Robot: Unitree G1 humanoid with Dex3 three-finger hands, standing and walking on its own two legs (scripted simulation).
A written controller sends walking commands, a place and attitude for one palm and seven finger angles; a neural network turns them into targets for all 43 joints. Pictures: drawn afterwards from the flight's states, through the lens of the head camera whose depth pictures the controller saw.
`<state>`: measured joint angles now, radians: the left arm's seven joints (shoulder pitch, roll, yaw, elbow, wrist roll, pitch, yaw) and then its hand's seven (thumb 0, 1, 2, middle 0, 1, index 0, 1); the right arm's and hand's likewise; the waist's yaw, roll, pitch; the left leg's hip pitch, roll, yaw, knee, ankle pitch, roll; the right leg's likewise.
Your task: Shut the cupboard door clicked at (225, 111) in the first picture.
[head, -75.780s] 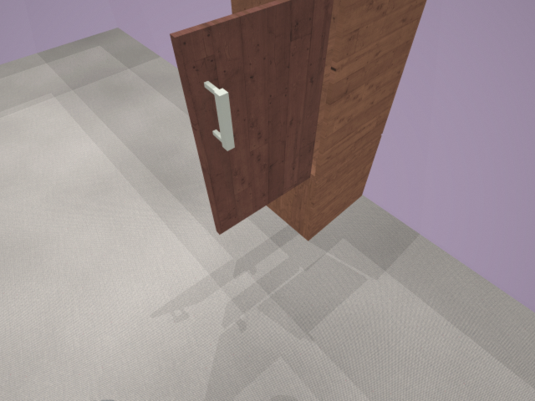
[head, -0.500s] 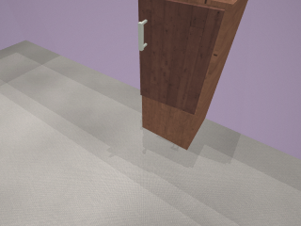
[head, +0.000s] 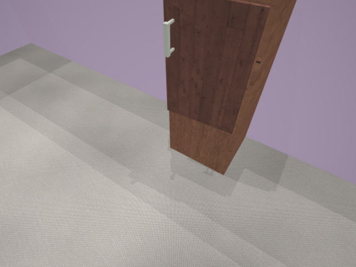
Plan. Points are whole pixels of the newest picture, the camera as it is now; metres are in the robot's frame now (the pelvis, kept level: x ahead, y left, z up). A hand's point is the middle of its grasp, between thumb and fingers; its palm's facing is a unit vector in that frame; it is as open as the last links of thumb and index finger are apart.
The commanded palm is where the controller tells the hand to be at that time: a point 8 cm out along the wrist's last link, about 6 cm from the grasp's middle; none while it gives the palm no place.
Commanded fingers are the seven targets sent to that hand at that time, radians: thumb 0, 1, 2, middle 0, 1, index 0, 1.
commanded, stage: look to check the result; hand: left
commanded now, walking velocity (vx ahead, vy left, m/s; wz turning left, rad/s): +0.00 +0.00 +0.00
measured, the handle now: (169, 38) +0.92 +0.08 +0.08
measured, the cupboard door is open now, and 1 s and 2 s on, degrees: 5 5 5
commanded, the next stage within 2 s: walk to a spot facing it in 0.14 s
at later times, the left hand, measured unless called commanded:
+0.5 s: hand out of the picture +0.02 +0.18 -0.18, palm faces +0.10 -0.97 -0.21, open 7.4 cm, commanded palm none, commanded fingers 0.00 0.90 0.90 -0.20 -0.30 -0.20 -0.30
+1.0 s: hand out of the picture +0.02 +0.25 -0.17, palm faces +0.36 -0.90 -0.25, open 7.4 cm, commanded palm none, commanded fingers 0.00 0.90 0.90 -0.20 -0.30 -0.20 -0.30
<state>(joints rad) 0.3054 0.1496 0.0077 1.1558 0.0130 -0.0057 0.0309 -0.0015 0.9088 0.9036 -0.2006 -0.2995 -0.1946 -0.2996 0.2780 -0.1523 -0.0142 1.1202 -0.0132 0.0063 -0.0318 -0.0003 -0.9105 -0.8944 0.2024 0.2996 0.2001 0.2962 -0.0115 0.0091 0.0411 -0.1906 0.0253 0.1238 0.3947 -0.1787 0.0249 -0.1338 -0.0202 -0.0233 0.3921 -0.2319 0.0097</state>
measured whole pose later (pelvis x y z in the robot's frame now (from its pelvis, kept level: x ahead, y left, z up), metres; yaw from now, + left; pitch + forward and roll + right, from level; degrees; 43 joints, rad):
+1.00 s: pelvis -0.01 +0.01 +0.00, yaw +22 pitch +2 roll -3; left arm 0.12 0.25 0.09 0.92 0.02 0.05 0.02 0.00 0.91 0.90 -0.20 -0.30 -0.19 -0.30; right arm 0.22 -0.21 -0.06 0.95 -0.03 0.04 -0.01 0.00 -0.91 -0.89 0.21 0.30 0.20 0.30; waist -0.04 0.01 0.08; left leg -0.35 -0.07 -0.10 0.44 -0.12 0.07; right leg -0.45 -0.03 0.02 0.92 -0.38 0.07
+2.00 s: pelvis +0.09 +0.06 -0.01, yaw +54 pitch +1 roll +2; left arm 0.14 0.23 0.07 0.87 0.02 0.00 -0.04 0.00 0.91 0.90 -0.20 -0.30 -0.19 -0.30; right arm 0.38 -0.20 -0.05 1.00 -0.03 -0.01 0.00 0.00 -0.91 -0.89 0.21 0.30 0.20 0.30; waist -0.05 0.01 0.06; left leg -0.07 -0.03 -0.09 0.44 -0.38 0.00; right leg -0.45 -0.06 -0.04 0.63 -0.21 0.06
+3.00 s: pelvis +0.16 +0.24 +0.00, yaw +68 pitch +1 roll -2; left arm 0.23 0.18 0.07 0.97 0.03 0.08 -0.01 0.00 0.91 0.90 -0.20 -0.30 -0.19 -0.30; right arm 0.19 -0.18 -0.03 0.96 -0.03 0.02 -0.04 -0.01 -0.92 -0.89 0.21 0.30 0.20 0.30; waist 0.00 0.01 0.06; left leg -0.24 0.04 0.23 0.49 -0.27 0.09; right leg -0.36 -0.04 -0.05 0.81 -0.41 0.04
